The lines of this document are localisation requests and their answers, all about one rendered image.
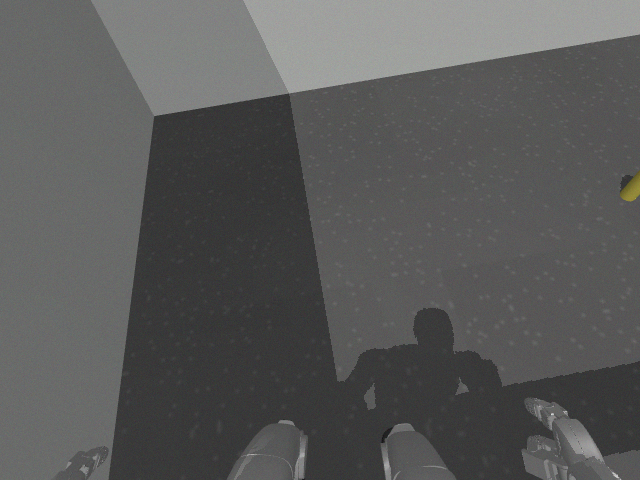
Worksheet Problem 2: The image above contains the right robot hand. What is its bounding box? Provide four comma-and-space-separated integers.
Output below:
521, 397, 605, 480

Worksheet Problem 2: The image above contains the right robot arm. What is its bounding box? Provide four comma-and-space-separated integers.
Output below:
567, 461, 621, 480

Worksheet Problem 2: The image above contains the left robot hand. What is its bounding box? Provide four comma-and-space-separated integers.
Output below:
52, 446, 109, 480

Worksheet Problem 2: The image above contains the bottle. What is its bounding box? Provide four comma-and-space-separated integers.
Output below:
620, 170, 640, 201

